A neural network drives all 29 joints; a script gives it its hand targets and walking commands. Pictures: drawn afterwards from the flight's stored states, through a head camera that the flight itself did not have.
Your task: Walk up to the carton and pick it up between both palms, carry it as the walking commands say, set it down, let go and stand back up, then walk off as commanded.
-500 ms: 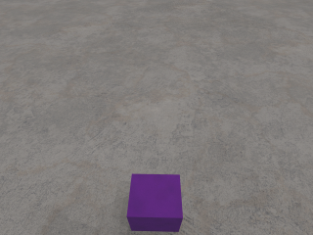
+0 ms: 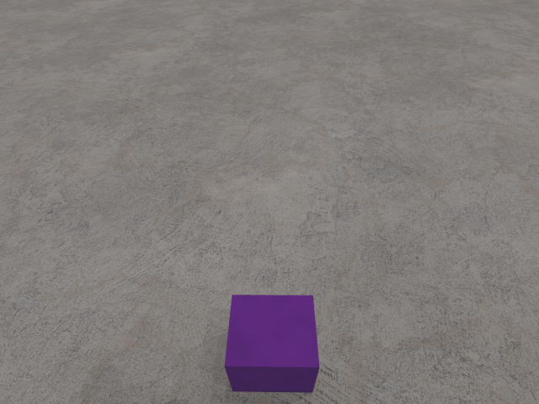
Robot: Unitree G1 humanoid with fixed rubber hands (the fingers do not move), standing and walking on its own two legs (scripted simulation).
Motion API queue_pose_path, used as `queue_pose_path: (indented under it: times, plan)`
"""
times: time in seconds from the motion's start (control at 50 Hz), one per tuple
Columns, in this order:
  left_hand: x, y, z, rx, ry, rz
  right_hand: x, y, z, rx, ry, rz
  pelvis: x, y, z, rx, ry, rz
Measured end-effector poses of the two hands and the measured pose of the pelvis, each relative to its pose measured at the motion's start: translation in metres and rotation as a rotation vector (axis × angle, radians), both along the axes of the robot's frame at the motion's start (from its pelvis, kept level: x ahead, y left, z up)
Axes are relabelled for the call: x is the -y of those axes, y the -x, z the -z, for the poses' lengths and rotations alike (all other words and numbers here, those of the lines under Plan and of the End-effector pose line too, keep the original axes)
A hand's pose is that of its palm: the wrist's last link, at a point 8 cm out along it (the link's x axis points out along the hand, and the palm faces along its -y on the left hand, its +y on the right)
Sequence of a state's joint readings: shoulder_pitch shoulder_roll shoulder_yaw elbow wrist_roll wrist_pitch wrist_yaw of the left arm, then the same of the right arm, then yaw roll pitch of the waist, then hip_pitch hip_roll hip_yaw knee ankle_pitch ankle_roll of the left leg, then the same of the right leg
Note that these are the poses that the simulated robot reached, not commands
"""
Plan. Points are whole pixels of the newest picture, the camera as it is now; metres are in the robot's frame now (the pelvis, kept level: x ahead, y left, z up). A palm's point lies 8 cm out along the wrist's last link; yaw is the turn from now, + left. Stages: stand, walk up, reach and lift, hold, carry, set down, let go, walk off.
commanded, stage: walk off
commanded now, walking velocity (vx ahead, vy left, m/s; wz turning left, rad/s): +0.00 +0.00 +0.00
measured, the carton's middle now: (272, 343) +0.48 +0.02 -0.65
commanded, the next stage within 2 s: none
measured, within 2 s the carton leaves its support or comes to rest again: neither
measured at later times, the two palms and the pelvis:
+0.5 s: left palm out of the picture +0.00 +0.29 -0.15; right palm out of the picture -0.12 -0.22 -0.13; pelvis -0.09 +0.05 -0.01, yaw -10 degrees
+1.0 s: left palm out of the picture -0.11 +0.31 -0.13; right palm out of the picture -0.33 -0.15 -0.14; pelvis -0.23 +0.10 +0.00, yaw -30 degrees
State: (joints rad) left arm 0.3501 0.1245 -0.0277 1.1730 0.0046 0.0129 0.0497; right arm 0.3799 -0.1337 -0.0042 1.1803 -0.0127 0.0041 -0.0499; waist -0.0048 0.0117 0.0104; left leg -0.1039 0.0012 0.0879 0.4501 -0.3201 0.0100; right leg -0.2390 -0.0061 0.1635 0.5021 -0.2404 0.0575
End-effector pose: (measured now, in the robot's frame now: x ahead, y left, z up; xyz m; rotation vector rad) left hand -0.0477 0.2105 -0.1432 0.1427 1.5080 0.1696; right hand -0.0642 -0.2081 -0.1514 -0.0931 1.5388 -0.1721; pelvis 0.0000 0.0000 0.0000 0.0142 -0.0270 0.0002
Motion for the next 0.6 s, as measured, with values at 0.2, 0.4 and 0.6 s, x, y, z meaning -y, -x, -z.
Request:
queue_pose_path:
  times: [0.2,0.4,0.6]
  plan:
    - [-0.001,-0.005,0.007,0.037,-0.007,0.017,0.024,-0.005,0.002,0.053,0.069,0.026,0.001,0.021,0.007,-0.010,-0.004,0.021]
    - [-0.049,-0.024,0.017,0.136,-0.039,0.097,0.032,0.007,-0.008,0.163,0.193,0.062,-0.028,0.071,0.015,-0.038,0.000,0.098]
    - [-0.096,-0.043,-0.002,0.235,-0.027,0.222,-0.011,0.060,-0.035,0.250,0.227,0.147,-0.066,0.113,-0.001,-0.047,0.059,0.257]
